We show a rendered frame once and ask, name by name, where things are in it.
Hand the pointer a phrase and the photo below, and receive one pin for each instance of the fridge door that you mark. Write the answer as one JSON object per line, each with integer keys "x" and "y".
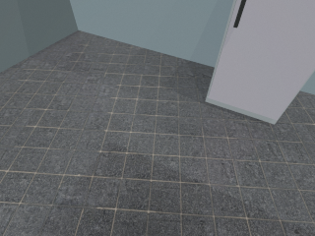
{"x": 265, "y": 61}

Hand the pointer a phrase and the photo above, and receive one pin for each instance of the handle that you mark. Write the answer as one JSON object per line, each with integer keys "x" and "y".
{"x": 240, "y": 10}

